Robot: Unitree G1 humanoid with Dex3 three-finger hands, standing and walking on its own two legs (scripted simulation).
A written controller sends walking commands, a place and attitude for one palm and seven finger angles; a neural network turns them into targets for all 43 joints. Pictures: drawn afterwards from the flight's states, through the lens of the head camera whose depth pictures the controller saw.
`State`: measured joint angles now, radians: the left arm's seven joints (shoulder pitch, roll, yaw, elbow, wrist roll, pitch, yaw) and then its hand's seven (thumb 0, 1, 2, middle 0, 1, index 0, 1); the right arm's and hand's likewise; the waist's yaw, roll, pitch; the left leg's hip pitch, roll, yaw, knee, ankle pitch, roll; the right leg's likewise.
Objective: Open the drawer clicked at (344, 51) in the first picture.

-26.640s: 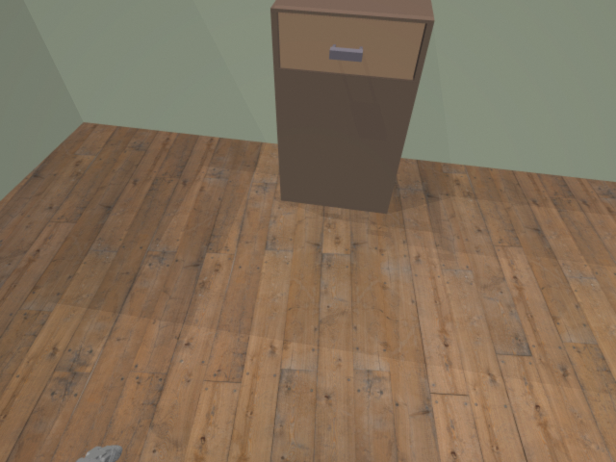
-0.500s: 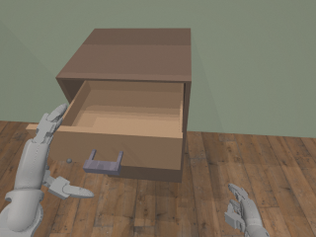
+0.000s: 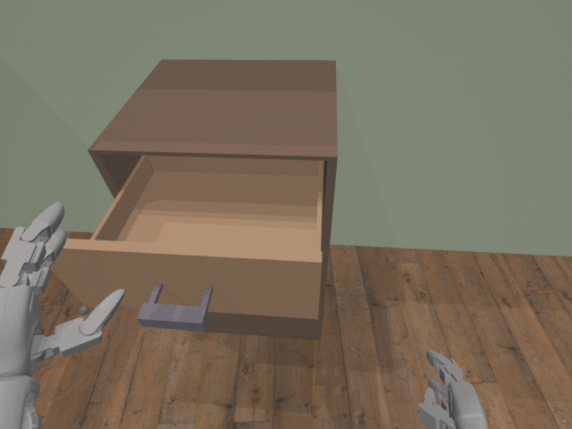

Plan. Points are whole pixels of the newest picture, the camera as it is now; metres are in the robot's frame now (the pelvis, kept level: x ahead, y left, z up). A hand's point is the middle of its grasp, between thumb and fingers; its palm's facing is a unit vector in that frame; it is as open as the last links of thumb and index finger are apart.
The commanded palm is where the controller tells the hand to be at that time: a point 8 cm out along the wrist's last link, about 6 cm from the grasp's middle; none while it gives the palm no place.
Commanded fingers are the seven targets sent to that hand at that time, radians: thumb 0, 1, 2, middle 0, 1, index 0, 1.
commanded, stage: draw the hand back to the body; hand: left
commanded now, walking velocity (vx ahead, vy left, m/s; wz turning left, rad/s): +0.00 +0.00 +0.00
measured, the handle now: (178, 303) +0.30 +0.22 -0.03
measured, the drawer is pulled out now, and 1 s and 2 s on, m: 0.24 0.24 0.24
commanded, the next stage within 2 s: step back with the hand held close in 0.36 s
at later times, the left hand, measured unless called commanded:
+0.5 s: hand (71, 323) +0.17 +0.24 +0.16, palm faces +0.42 -0.81 -0.41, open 7.5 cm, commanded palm +0.12 +0.28 +0.17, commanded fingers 0.00 0.90 0.90 -0.20 -0.30 -0.20 -0.30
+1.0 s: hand (35, 366) +0.13 +0.26 +0.15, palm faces +0.34 -0.80 -0.49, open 7.4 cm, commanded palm +0.07 +0.30 +0.17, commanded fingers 0.00 0.90 0.90 -0.20 -0.30 -0.20 -0.30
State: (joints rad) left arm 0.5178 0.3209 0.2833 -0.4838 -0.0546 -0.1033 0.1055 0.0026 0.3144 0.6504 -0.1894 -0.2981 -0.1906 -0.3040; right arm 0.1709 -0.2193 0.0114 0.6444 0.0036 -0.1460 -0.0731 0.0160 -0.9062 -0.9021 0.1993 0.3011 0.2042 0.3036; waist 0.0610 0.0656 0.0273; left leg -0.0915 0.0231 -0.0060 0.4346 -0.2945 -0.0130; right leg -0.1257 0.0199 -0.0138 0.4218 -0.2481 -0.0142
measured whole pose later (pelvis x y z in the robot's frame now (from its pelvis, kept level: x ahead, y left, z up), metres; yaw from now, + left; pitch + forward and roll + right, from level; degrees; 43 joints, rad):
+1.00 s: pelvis -0.06 +0.02 -0.01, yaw +0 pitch +2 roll +0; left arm 0.64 0.39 0.37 -0.59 -0.04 -0.17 0.13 0.02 0.89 0.90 -0.21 -0.30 -0.21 -0.30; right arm 0.18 -0.21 0.00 0.54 0.02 -0.06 -0.07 0.01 -0.91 -0.90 0.20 0.30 0.20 0.30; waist 0.00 0.00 0.01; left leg -0.34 -0.01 0.01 0.56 -0.25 0.02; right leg -0.38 -0.02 0.01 0.55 -0.20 0.01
